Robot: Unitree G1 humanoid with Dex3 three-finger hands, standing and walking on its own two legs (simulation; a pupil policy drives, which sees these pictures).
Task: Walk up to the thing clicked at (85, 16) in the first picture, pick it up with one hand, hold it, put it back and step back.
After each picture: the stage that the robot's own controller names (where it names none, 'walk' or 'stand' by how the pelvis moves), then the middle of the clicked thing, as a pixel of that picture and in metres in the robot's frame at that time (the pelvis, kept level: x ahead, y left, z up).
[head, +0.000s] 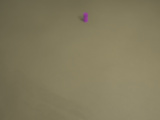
stand; (85, 17) +1.97 -0.03 -0.72
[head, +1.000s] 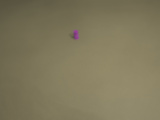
walk; (76, 34) +1.83 +0.27 -0.70
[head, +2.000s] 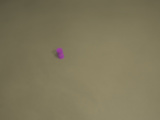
walk; (60, 53) +1.25 +0.39 -0.72
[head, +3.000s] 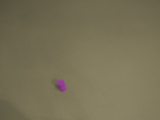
walk; (61, 85) +0.82 +0.30 -0.72
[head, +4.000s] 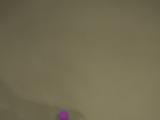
walk; (64, 117) +0.55 +0.21 -0.71
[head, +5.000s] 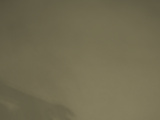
stand; out of the picture +0.46 +0.20 -0.71
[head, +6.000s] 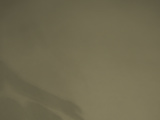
stand; out of the picture +0.43 +0.19 -0.72
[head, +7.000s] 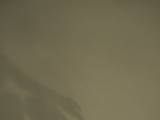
stand; out of the picture +0.41 +0.20 -0.72
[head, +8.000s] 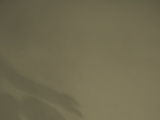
stand; out of the picture +0.35 +0.20 -0.72
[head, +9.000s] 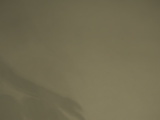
stand; out of the picture +0.40 +0.22 -0.72
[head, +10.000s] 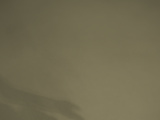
stand; out of the picture +0.40 +0.21 -0.71
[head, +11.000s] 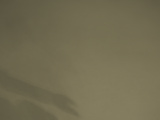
stand; out of the picture +0.42 +0.20 -0.72
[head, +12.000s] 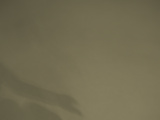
stand; out of the picture +0.43 +0.21 -0.71
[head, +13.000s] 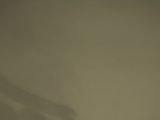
stand; out of the picture +0.43 +0.21 -0.72
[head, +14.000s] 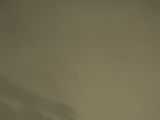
stand; out of the picture +0.43 +0.21 -0.73
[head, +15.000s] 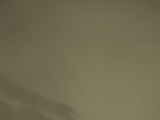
stand; out of the picture +0.43 +0.21 -0.73
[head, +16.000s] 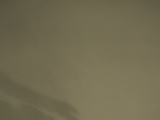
stand; out of the picture +0.43 +0.21 -0.73
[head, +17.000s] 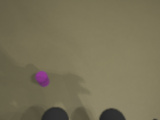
go down; (42, 79) +0.48 +0.22 -0.49
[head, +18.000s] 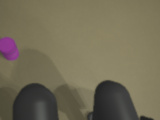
go down; (9, 49) +0.49 +0.29 -0.30
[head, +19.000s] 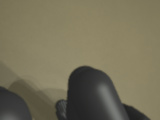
close in; out of the picture +0.46 +0.34 -0.23
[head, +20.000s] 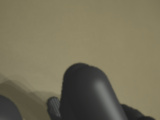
close; out of the picture +0.45 +0.35 -0.23
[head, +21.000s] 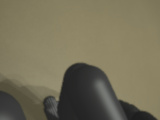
lift; out of the picture +0.44 +0.33 -0.24
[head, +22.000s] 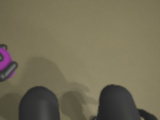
lift; (1, 65) +0.38 +0.28 -0.09
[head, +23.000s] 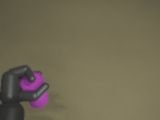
hold; (35, 91) +0.33 +0.18 +0.04
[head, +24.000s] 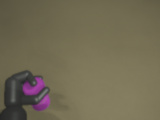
hold; (37, 95) +0.33 +0.18 +0.00
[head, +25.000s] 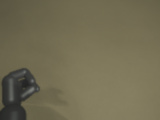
hold; out of the picture +0.25 +0.16 -0.56
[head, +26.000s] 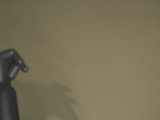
crouch; out of the picture +0.24 +0.31 -0.61
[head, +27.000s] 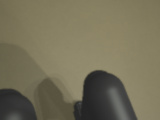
lower; out of the picture +0.23 +0.54 -0.29
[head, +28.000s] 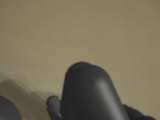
lower; out of the picture +0.13 +0.73 -0.25
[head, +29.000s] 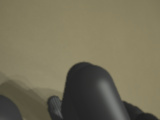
lower; out of the picture +0.09 +0.89 -0.25
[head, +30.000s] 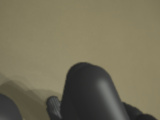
lower; out of the picture +0.06 +1.05 -0.26
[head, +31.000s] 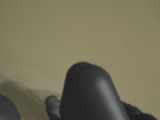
lower; out of the picture +0.03 +1.18 -0.26
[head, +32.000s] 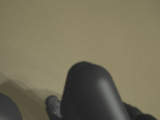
open; out of the picture +0.00 +1.31 -0.26
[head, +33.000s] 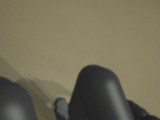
stand; out of the picture +0.00 +1.43 -0.27
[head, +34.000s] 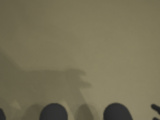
walk; out of the picture +0.36 +1.54 -0.51
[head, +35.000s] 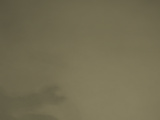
stand; out of the picture +0.39 +1.64 -0.69
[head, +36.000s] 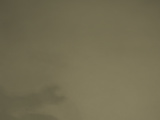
stand; out of the picture +0.40 +1.76 -0.69
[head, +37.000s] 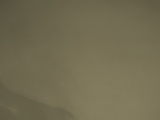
stand; out of the picture +0.44 +1.87 -0.74
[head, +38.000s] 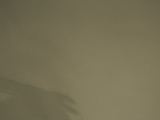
walk; out of the picture +0.49 +1.96 -0.72
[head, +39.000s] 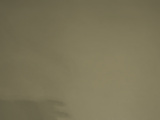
walk; out of the picture +0.69 +2.10 -0.73
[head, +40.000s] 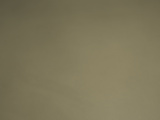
stand; out of the picture +0.86 +2.35 -0.73
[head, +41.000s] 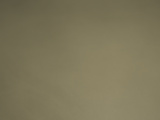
stand; out of the picture +1.02 +2.39 -0.75
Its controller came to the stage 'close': yes
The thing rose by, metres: 0.71
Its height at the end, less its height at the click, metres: -0.02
